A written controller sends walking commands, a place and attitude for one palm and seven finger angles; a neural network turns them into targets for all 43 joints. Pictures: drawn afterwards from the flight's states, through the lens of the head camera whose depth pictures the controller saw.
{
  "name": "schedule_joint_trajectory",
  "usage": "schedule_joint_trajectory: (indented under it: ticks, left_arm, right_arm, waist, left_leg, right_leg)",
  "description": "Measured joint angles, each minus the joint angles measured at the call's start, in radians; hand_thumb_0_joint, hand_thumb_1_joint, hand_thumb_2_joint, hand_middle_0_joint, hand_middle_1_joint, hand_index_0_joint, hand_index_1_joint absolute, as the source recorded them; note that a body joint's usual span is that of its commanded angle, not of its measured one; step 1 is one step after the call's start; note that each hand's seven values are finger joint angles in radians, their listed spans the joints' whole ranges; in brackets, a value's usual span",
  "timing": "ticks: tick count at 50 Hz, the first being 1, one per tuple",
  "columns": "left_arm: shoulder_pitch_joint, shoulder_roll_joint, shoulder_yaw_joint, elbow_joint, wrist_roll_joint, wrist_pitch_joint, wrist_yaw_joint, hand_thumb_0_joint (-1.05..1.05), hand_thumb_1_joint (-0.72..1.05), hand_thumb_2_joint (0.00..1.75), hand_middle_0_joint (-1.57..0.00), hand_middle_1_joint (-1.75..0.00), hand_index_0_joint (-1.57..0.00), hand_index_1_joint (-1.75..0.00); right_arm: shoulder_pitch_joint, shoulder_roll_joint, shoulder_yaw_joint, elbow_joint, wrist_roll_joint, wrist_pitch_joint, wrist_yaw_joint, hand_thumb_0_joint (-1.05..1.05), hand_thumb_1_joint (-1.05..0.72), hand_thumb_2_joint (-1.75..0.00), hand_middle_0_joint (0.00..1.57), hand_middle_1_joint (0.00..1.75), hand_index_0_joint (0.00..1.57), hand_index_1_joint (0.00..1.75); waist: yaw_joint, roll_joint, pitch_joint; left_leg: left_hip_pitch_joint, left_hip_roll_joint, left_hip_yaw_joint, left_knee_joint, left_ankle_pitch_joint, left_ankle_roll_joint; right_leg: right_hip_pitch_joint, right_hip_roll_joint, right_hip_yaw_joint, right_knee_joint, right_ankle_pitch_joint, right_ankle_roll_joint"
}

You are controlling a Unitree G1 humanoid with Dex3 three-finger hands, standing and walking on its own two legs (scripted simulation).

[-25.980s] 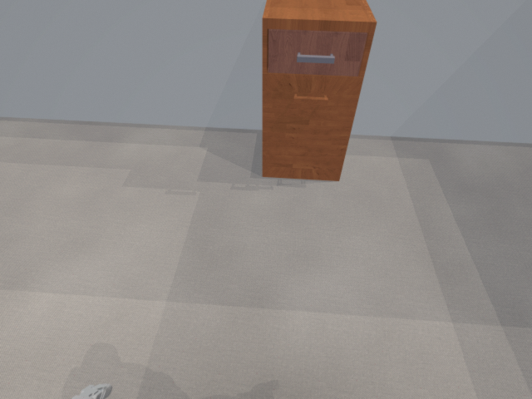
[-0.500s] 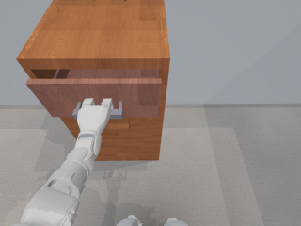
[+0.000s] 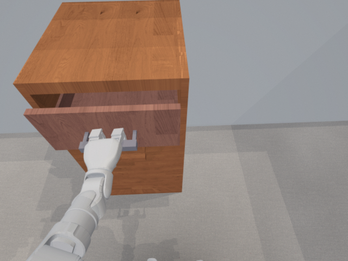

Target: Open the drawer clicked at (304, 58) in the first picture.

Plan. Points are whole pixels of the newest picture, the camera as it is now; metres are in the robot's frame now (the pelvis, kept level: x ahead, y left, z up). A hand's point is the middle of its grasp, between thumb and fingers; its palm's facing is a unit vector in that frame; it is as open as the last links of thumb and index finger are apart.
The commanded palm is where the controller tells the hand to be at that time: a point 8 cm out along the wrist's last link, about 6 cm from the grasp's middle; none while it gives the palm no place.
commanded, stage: pull the drawer open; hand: left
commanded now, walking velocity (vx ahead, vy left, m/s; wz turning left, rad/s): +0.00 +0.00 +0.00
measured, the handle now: (109, 140) +0.43 +0.18 -0.02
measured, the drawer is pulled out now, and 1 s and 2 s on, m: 0.07 0.12 0.29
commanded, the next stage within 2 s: none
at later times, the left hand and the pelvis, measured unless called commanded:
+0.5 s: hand (109, 164) +0.37 +0.18 -0.04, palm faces -0.02 -0.07 -1.00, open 5.5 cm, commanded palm +0.35 +0.17 +0.02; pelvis +0.01 +0.00 +0.00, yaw +3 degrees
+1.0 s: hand (107, 181) +0.32 +0.17 -0.04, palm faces +0.00 -0.14 -0.99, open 5.7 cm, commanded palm +0.26 +0.19 +0.02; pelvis +0.01 +0.01 +0.01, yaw -1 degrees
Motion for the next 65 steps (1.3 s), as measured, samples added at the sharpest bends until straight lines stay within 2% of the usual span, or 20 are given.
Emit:
schedule_joint_trajectory:
  ticks: [6,11,18,25,32,39,46,57,65]
  left_arm:
    - [0.16,-0.021,-0.037,-0.18,0.017,0.021,0.011,0.04,0.74,0.77,-0.26,-1.35,-0.38,-1.3]
    - [0.094,-0.034,-0.074,-0.14,0.069,0.026,0.043,0.02,0.75,0.81,-0.3,-1.35,-0.39,-1.32]
    - [0.026,-0.049,-0.104,-0.09,0.04,0.061,0.018,0.01,0.74,0.83,-0.35,-1.35,-0.41,-1.34]
    - [-0.021,-0.037,-0.081,-0.016,0.033,0.031,-0.003,0.02,0.73,0.79,-0.37,-1.35,-0.41,-1.34]
    - [-0.027,-0.017,-0.028,0.005,0.031,0.011,-0.008,0.02,0.74,0.78,-0.36,-1.35,-0.41,-1.35]
    - [0.121,0.0,-0.002,-0.133,0.003,0.012,-0.015,0.03,0.73,0.75,-0.31,-1.35,-0.41,-1.35]
    - [0.279,-0.012,-0.022,-0.287,0.014,0.026,0.008,0.04,0.73,0.75,-0.28,-1.35,-0.4,-1.33]
    - [0.469,-0.043,-0.081,-0.484,0.033,0.044,0.015,0.05,0.72,0.75,-0.27,-1.35,-0.4,-1.32]
    - [0.592,-0.059,-0.116,-0.613,0.06,0.035,0.015,0.06,0.71,0.74,-0.27,-1.35,-0.4,-1.32]
  right_arm:
    - [-0.041,0.001,0.003,-0.03,-0.003,0.004,0.014,0.01,-0.91,-0.9,0.2,0.3,0.2,0.3]
    - [-0.096,-0.007,0.001,-0.018,-0.015,-0.003,0.002,0.01,-0.91,-0.9,0.2,0.3,0.2,0.3]
    - [-0.13,-0.001,-0.003,-0.018,-0.015,0.012,-0.004,0.01,-0.91,-0.9,0.2,0.3,0.2,0.3]
    - [-0.09,0.025,0.019,-0.008,-0.008,0.021,-0.021,0.01,-0.91,-0.9,0.2,0.3,0.2,0.3]
    - [-0.041,0.018,0.015,-0.003,-0.005,0.028,-0.02,0.01,-0.91,-0.9,0.2,0.3,0.21,0.3]
    - [0.003,-0.006,0.006,-0.016,0.002,0.031,-0.012,0.01,-0.91,-0.9,0.2,0.3,0.2,0.3]
    - [-0.013,-0.021,0.0,-0.031,0.0,0.023,0.005,0.01,-0.91,-0.9,0.2,0.3,0.2,0.3]
    - [-0.122,-0.004,0.019,-0.093,-0.004,0.005,0.051,0.01,-0.91,-0.9,0.2,0.3,0.2,0.3]
    - [-0.175,0.012,0.042,-0.136,-0.01,-0.002,0.084,0.01,-0.91,-0.9,0.2,0.3,0.2,0.3]
  waist:
    - [0.021,-0.004,0.001]
    - [0.041,-0.012,0.01]
    - [0.054,0.002,0.014]
    - [0.038,-0.013,0.016]
    - [0.012,-0.009,0.022]
    - [-0.004,-0.005,0.019]
    - [0.002,-0.01,0.016]
    - [0.038,-0.01,0.008]
    - [0.075,-0.003,0.007]
  left_leg:
    - [0.05,-0.005,-0.005,-0.017,-0.02,0.003]
    - [0.017,-0.021,-0.034,0.025,-0.038,0.003]
    - [0.0,-0.027,-0.041,0.046,-0.039,0.005]
    - [0.007,-0.024,-0.039,0.04,-0.025,0.003]
    - [-0.002,-0.012,-0.023,0.039,-0.012,0.002]
    - [0.043,0.002,0.012,-0.006,-0.005,0.008]
    - [0.08,0.001,0.021,-0.029,-0.011,0.014]
    - [0.102,-0.01,0.015,-0.007,-0.042,0.021]
    - [0.089,-0.018,0.002,0.037,-0.069,0.02]
  right_leg:
    - [0.054,-0.003,0.002,-0.023,-0.021,0.003]
    - [0.034,-0.016,-0.033,0.01,-0.047,0.002]
    - [0.021,-0.023,-0.044,0.029,-0.052,0.006]
    - [0.024,-0.021,-0.043,0.028,-0.038,0.002]
    - [0.009,-0.011,-0.029,0.028,-0.018,0.001]
    - [0.041,0.001,0.012,-0.006,-0.001,0.008]
    - [0.076,0.001,0.026,-0.027,-0.005,0.013]
    - [0.102,-0.007,0.02,-0.008,-0.041,0.02]
    - [0.095,-0.014,0.002,0.032,-0.07,0.02]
